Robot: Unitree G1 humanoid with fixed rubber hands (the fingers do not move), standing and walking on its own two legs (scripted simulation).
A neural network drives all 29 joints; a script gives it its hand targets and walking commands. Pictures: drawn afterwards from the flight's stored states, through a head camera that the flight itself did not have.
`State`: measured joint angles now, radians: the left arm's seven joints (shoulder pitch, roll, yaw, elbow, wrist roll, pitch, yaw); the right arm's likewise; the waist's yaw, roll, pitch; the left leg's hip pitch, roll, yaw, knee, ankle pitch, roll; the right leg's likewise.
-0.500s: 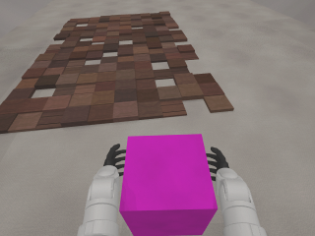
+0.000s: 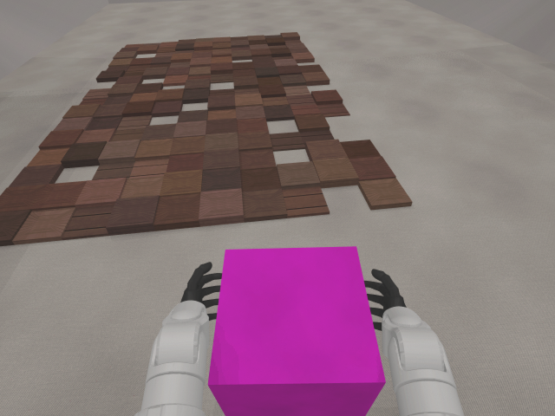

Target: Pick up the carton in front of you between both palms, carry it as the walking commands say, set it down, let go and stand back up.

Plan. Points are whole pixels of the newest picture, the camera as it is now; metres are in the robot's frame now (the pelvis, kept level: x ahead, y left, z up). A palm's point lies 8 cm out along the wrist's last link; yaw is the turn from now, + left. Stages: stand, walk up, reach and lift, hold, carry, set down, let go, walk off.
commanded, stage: reach and lift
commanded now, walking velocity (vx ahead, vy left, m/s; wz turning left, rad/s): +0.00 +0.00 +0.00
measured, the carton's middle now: (292, 342) +0.28 +0.00 -0.05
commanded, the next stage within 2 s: hold in 0.08 s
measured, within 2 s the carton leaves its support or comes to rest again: neither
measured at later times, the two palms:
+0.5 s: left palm (189, 311) +0.28 +0.15 +0.05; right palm (397, 317) +0.27 -0.15 +0.04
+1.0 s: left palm (189, 308) +0.28 +0.15 +0.05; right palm (395, 314) +0.28 -0.15 +0.04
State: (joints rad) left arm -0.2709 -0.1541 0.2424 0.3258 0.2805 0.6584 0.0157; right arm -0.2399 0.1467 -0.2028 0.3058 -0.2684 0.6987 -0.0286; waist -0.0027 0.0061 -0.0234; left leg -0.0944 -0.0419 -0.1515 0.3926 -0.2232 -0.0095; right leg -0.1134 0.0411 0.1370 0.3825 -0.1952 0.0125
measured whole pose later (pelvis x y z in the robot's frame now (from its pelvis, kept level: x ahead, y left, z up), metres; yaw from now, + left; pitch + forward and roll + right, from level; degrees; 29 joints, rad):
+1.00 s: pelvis -0.01 +0.00 +0.00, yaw +0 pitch -7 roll +0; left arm -0.29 -0.16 0.25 0.28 0.30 0.73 0.01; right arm -0.27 0.15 -0.20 0.26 -0.28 0.78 -0.02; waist 0.00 0.01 -0.01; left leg -0.05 -0.04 -0.14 0.38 -0.21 -0.01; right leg -0.07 0.04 0.13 0.37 -0.18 0.01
